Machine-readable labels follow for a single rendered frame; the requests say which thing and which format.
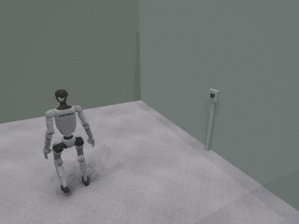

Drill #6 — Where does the left robot upper arm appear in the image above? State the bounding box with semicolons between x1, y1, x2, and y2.
45;109;55;135

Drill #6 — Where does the panel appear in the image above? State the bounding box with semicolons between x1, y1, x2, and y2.
205;89;220;151

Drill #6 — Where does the robot left forearm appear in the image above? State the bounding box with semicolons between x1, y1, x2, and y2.
43;130;52;149

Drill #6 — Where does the robot head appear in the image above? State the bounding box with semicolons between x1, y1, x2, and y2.
55;89;72;110

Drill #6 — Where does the right robot upper arm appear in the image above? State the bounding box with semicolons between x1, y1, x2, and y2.
73;105;88;127

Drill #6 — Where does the robot right forearm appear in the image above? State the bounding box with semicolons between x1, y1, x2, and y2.
83;120;93;138

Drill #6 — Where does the right robot shin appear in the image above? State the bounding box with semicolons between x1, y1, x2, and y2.
79;155;88;181

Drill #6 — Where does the robot left hand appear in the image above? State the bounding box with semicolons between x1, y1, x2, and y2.
42;148;52;159

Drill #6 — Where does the robot right hand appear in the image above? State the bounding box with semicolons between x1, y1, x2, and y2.
87;137;95;147

